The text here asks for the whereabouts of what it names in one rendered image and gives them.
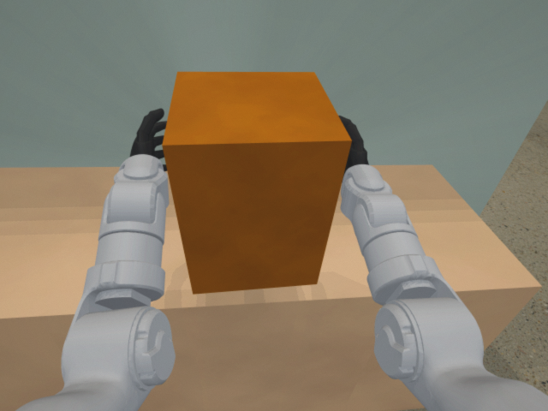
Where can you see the robot right forearm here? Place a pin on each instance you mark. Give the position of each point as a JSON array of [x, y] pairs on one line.
[[397, 264]]

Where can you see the right robot hand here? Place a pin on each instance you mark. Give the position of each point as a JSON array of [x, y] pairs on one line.
[[357, 153]]

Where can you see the left robot hand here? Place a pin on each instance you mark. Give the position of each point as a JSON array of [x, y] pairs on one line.
[[145, 142]]

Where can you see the carton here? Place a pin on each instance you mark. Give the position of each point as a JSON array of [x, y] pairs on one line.
[[255, 162]]

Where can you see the pedestal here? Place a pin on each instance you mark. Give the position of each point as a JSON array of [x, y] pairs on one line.
[[297, 348]]

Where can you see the robot left forearm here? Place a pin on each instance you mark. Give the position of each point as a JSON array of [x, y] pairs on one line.
[[127, 271]]

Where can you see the right robot upper arm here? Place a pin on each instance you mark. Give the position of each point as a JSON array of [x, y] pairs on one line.
[[433, 345]]

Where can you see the left robot upper arm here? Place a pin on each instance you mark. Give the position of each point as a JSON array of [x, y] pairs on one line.
[[112, 360]]

